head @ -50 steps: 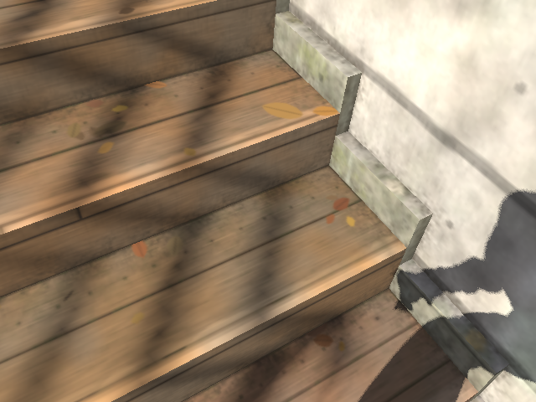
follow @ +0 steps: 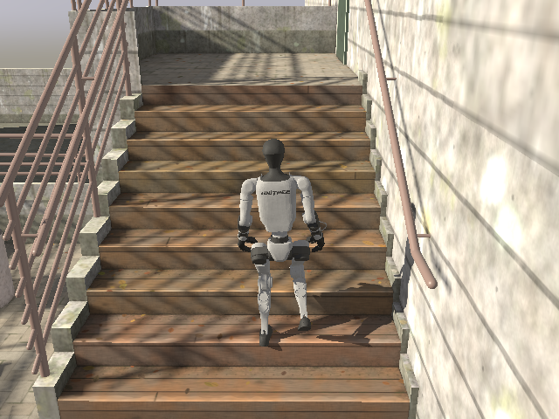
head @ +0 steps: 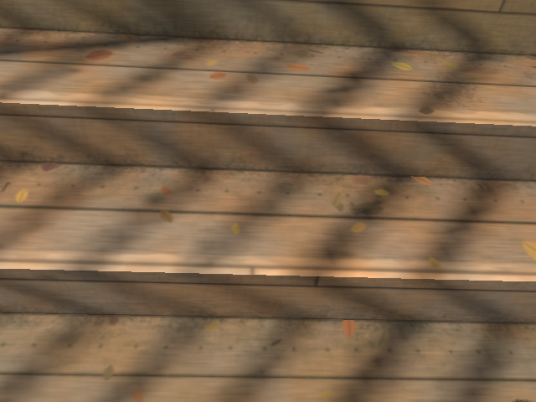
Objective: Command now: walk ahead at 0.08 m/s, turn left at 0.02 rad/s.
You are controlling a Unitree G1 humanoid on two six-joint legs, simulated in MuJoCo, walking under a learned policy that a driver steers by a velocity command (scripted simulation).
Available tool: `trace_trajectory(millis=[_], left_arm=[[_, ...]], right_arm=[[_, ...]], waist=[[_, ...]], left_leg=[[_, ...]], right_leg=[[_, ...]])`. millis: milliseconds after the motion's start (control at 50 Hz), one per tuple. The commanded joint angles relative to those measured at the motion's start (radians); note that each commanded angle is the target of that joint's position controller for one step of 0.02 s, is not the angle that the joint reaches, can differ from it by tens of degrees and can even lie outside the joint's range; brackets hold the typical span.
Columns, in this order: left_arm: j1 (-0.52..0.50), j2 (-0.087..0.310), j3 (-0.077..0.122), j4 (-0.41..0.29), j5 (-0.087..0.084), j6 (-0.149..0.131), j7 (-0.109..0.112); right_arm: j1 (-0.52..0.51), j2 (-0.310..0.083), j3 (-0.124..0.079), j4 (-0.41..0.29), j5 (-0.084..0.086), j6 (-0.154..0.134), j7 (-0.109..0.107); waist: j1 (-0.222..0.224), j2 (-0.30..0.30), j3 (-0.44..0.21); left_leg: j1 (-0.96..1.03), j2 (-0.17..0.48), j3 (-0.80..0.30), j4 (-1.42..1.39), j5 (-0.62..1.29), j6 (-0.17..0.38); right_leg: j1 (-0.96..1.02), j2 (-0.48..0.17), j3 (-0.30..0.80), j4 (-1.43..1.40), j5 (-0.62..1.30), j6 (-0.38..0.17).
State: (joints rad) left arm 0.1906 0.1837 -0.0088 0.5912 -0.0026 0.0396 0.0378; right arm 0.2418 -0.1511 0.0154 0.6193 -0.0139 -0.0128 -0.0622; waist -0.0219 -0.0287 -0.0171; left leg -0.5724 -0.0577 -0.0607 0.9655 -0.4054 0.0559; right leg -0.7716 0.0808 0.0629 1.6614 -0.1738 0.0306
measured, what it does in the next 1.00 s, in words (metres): climbs, turning right: right foot, then left foot 0.17 m higher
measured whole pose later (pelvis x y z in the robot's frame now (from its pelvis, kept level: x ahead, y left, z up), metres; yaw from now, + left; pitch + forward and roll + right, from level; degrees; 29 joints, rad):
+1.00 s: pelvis +0.42 -0.11 +0.19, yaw -17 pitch +1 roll +2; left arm 0.13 0.18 -0.02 0.70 -0.01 -0.08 -0.06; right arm 0.43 -0.21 -0.02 1.05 -0.05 -0.05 0.02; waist 0.01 -0.03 -0.09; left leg -0.39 -0.02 0.15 0.74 -0.36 0.06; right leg -1.00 0.07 0.19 2.07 -0.08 -0.18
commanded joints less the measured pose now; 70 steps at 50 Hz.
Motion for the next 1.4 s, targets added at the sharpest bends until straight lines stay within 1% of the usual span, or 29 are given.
trace_trajectory(millis=[20,200,260,280,300,320,340,400,460,580,660,720,780,800,820,840,880,900,940,1020,1080,1160,1220,1260,1280,1320,1340,1360,1400], left_arm=[[0.039,0.067,0.022,-0.061,-0.01,-0.005,0.012],[0.11,0.106,0.03,-0.051,-0.035,-0.015,-0.024],[0.444,0.106,0.069,0.157,-0.004,-0.016,-0.043],[0.552,0.082,0.071,0.196,0.02,-0.033,-0.054],[0.493,0.109,0.051,0.128,0.014,-0.069,-0.067],[0.41,0.171,0.065,0.055,0.011,-0.096,-0.058],[0.293,0.185,0.072,0.041,0.022,-0.091,-0.031],[0.331,0.103,0.055,0.083,0.019,-0.074,-0.009],[0.445,0.007,0.023,0.155,0.026,-0.075,-0.02],[0.561,-0.037,-0.005,0.306,0.046,-0.059,-0.025],[0.508,-0.017,-0.012,0.339,0.006,-0.051,-0.004],[0.487,0.043,-0.009,0.37,-0.021,-0.061,0.0],[0.383,0.199,0.025,0.387,0.035,-0.073,-0.002],[0.305,0.175,0.022,0.35,0.043,-0.087,0.003],[0.345,0.004,0.001,0.324,0.022,-0.121,-0.025],[0.279,-0.024,0.0,0.31,0.031,-0.173,-0.081],[0.018,-0.052,-0.012,0.137,-0.008,-0.179,-0.129],[-0.035,-0.075,-0.025,0.101,0.01,-0.163,-0.127],[0.08,-0.107,-0.05,0.104,0.0,-0.122,-0.116],[0.023,-0.106,-0.083,0.047,-0.013,-0.102,-0.092],[-0.079,-0.117,-0.085,0.035,0.012,-0.094,-0.065],[-0.373,-0.116,-0.114,-0.083,-0.022,-0.113,-0.069],[-0.611,-0.177,-0.172,-0.2,0.004,-0.122,-0.094],[-0.495,-0.09,-0.129,-0.172,-0.03,-0.13,-0.087],[-0.272,0.021,-0.074,-0.107,-0.045,-0.128,-0.077],[0.135,0.175,0.013,0.005,0.017,-0.11,-0.064],[0.308,0.261,0.054,0.083,0.055,-0.079,-0.045],[0.347,0.271,0.052,0.149,0.075,-0.055,-0.016],[0.173,0.067,-0.004,0.251,0.043,-0.073,-0.036]], right_arm=[[0.006,-0.097,-0.021,-0.058,-0.018,-0.012,-0.01],[-0.122,-0.253,-0.077,-0.052,0.016,-0.037,0.0],[-0.193,-0.106,-0.042,0.011,0.02,-0.039,0.041],[-0.251,-0.068,-0.032,-0.014,0.002,-0.043,0.054],[-0.209,0.01,-0.009,-0.05,0.005,-0.057,0.07],[-0.104,-0.037,-0.023,-0.06,0.032,-0.077,0.087],[-0.141,-0.064,-0.018,-0.065,0.057,-0.087,0.099],[-0.196,-0.067,-0.009,-0.055,0.004,-0.088,0.088],[-0.124,-0.036,-0.019,0.036,0.009,-0.084,0.101],[-0.352,0.109,0.06,-0.06,0.038,-0.099,0.122],[-0.568,0.126,0.103,-0.197,-0.007,-0.092,0.094],[-0.448,0.047,0.063,-0.173,0.026,-0.098,0.084],[-0.101,-0.184,-0.047,-0.063,0.039,-0.069,0.088],[0.066,-0.234,-0.065,0.013,0.007,-0.058,0.091],[0.239,-0.288,-0.08,0.098,-0.04,-0.043,0.085],[0.333,-0.239,-0.071,0.158,-0.068,-0.023,0.048],[0.208,-0.023,-0.019,0.264,-0.024,-0.04,0.052],[0.142,0.039,-0.003,0.307,-0.025,-0.054,0.06],[0.053,0.102,0.016,0.354,-0.044,-0.064,0.078],[-0.004,0.031,0.025,0.345,-0.04,-0.058,0.1],[0.157,-0.033,0.032,0.385,-0.032,-0.068,0.088],[0.419,-0.062,0.016,0.447,0.0,-0.046,0.052],[0.428,-0.098,-0.011,0.443,0.036,-0.021,0.01],[0.47,-0.16,-0.017,0.481,0.028,-0.058,0.028],[0.445,-0.222,-0.027,0.483,0.016,-0.068,0.037],[0.339,-0.264,-0.049,0.448,0.002,-0.115,0.047],[0.333,-0.175,-0.034,0.424,0.022,-0.134,0.073],[0.26,-0.127,-0.048,0.429,0.025,-0.15,0.107],[-0.032,0.001,-0.03,0.208,0.027,-0.121,0.133]], waist=[[-0.003,0.169,-0.04],[0.078,0.233,-0.021],[0.187,0.009,0.059],[0.218,-0.136,0.064],[0.115,-0.226,0.089],[0.071,-0.252,0.018],[0.037,-0.174,0.138],[0.044,-0.004,0.111],[0.066,-0.048,0.06],[0.124,-0.034,0.167],[0.131,-0.097,0.152],[0.022,-0.167,-0.062],[-0.194,-0.352,-0.167],[-0.239,-0.259,-0.201],[-0.178,0.328,-0.284],[-0.195,0.398,-0.37],[-0.07,0.143,-0.032],[-0.001,0.034,0.058],[0.11,0.019,0.062],[0.153,0.002,0.106],[0.072,0.053,0.071],[-0.081,0.083,0.067],[-0.117,0.142,0.043],[-0.031,0.256,-0.043],[0.084,0.347,-0.133],[0.273,0.308,-0.374],[0.295,-0.036,-0.512],[0.26,-0.19,-0.533],[0.118,-0.106,-0.188]], left_leg=[[0.117,0.23,-0.386,-0.386,-0.247,0.162],[0.095,0.321,-0.202,-0.633,-0.322,0.12],[-0.064,0.17,0.147,-0.25,-0.271,0.078],[-0.226,0.123,0.207,0.14,-0.146,0.043],[-0.425,0.051,0.1,0.499,-0.076,-0.011],[-0.505,0.017,-0.068,0.603,0.009,-0.032],[-0.549,0.071,-0.08,0.651,0.147,-0.061],[-0.538,0.087,-0.033,0.71,0.232,-0.082],[-0.585,0.059,0.068,1.012,0.315,-0.062],[-1.147,0.114,0.067,1.406,0.149,-0.027],[-0.676,0.153,0.242,0.894,0.331,-0.057],[-0.021,0.045,0.357,0.447,0.234,0.009],[0.186,-0.03,0.201,0.092,-0.066,0.073],[0.378,0.05,-0.057,-0.043,-0.052,0.125],[0.681,0.313,-0.627,-0.414,0.011,0.322],[0.677,0.418,-1.092,-0.734,-0.091,0.358],[0.348,0.394,-0.772,-0.67,-0.297,0.235],[0.192,0.356,-0.541,-0.598,-0.209,0.188],[0.088,0.307,-0.298,-0.613,-0.052,0.117],[-0.079,0.228,0.049,-0.649,0.122,0.069],[0.046,0.237,0.035,-0.667,0.138,0.125],[0.486,0.3,-0.078,-0.711,0.093,0.114],[0.278,0.353,-0.059,-1.017,0.288,0.146],[0.307,0.327,0.046,-0.899,1.207,0.157],[0.529,0.311,0.09,-0.692,1.704,0.132],[0.353,0.307,0.034,-0.267,1.843,0.099],[0.104,0.131,-0.003,0.098,1.326,0.065],[-0.011,-0.019,-0.11,0.641,0.341,0.018],[-0.315,0.006,-0.175,1.084,0.317,0.071]], right_leg=[[-0.104,-0.02,0.051,-0.032,0.023,0.044],[0.239,-0.146,-0.137,-0.615,-0.3,-0.024],[0.637,0.0,-0.302,-1.046,-0.125,-0.111],[0.764,-0.043,-0.121,-1.076,-0.097,-0.17],[0.729,-0.246,0.452,-1.234,-0.23,-0.281],[0.758,-0.398,1.025,-1.614,-0.825,-0.398],[0.653,-0.418,0.969,-1.609,-0.812,-0.408],[0.601,-0.308,0.599,-1.453,-0.57,-0.329],[0.618,-0.253,0.402,-1.383,-0.339,-0.312],[0.744,-0.317,0.364,-1.366,-0.309,-0.29],[0.31,-0.279,0.26,-1.69,-0.125,-0.29],[0.447,-0.225,0.032,-1.643,0.767,-0.267],[0.833,-0.291,0.029,-1.164,1.725,-0.226],[0.688,-0.267,0.073,-0.926,1.574,-0.227],[0.266,-0.026,0.109,-0.495,0.579,-0.176],[0.134,0.113,0.287,0.0,0.061,-0.153],[-0.147,0.025,0.226,0.325,0.059,-0.201],[-0.203,-0.017,0.181,0.364,0.077,-0.219],[-0.255,-0.035,0.179,0.522,0.055,-0.239],[-0.378,-0.068,0.118,0.361,0.212,-0.167],[-0.486,-0.067,0.013,0.435,0.259,-0.105],[-0.838,-0.172,-0.073,0.253,0.125,-0.076],[-0.273,-0.272,-0.209,-0.254,0.007,-0.067],[0.183,-0.085,-0.387,-0.346,-0.266,-0.104],[0.258,-0.039,-0.33,-0.462,-0.336,-0.155],[0.71,-0.166,0.087,-0.648,-0.234,-0.285],[0.922,-0.359,0.608,-1.061,-0.479,-0.42],[0.877,-0.495,1.001,-1.436,-0.606,-0.468],[0.555,-0.462,0.692,-1.346,-0.579,-0.294]])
